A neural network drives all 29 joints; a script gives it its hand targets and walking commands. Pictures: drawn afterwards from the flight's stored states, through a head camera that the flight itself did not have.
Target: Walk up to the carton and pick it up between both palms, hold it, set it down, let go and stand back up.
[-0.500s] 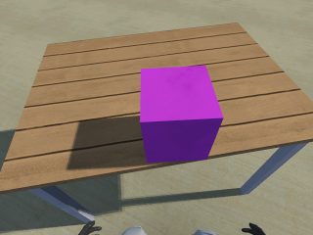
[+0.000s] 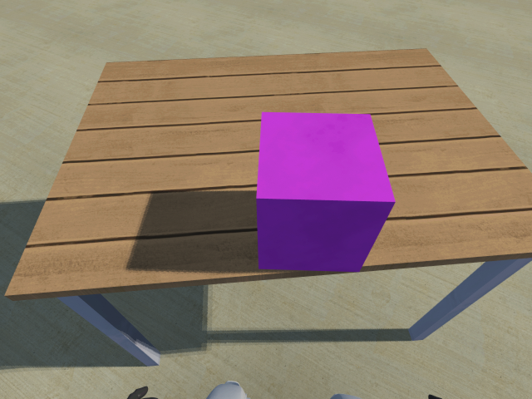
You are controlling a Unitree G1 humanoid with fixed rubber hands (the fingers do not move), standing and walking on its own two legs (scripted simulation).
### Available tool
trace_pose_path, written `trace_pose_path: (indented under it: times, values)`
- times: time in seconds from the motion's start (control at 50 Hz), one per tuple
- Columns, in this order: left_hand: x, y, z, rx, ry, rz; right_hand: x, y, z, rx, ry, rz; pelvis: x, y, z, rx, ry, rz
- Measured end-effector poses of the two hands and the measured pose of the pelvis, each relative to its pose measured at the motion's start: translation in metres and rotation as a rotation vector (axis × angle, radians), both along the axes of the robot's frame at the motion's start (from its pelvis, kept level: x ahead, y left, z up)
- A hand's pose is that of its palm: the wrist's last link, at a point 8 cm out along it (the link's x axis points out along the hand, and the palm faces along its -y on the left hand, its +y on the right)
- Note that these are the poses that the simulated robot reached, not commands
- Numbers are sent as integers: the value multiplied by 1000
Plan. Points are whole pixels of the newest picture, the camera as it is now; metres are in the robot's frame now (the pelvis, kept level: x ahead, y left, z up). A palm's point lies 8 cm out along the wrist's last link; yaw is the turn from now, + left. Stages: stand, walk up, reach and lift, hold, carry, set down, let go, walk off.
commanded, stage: walk up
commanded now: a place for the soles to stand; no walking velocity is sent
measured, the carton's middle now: (312, 194) +0.42 -0.05 +0.06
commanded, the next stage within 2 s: none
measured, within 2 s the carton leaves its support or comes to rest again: neither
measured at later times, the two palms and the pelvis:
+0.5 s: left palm out of the picture +0.08 +0.24 -0.14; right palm out of the picture +0.10 -0.29 -0.12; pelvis -0.03 -0.04 -0.02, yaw +4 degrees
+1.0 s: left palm out of the picture -0.06 +0.15 -0.11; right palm out of the picture +0.02 -0.29 -0.12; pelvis -0.07 -0.08 +0.01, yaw +5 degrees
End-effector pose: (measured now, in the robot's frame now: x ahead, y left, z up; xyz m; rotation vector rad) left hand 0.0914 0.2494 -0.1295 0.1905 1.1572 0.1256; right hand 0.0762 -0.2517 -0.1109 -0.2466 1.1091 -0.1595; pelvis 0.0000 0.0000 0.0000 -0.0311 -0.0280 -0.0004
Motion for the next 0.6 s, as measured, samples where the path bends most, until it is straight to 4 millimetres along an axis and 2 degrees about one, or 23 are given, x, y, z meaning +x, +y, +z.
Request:
trace_pose_path:
  times: [0.22, 0.34, 0.42, 0.48, 0.52, 0.6]
  values:
    - [-13, 1, 3, 12, 1, 45, 34, 2, 1, 11, -51, 60, 3, -5, 0, -3, 4, 26]
    - [-11, 8, -4, 12, 24, 49, 39, 3, -2, -13, -79, 61, 0, -2, -7, -8, 0, 30]
    - [-3, 10, -8, 34, -14, 55, 33, -11, -3, -48, -66, 66, -13, -15, -13, -10, 10, 66]
    - [-4, -1, -6, 49, -59, 63, 29, -29, -6, -72, -50, 82, -27, -30, -15, 7, 21, 65]
    - [-11, -14, -6, 54, -74, 61, 29, -42, -10, -72, -58, 97, -36, -41, -18, 21, 25, 59]
    - [-48, -48, -4, 35, -45, 69, 28, -61, -16, -47, -78, 105, -51, -60, -18, 5, -1, 81]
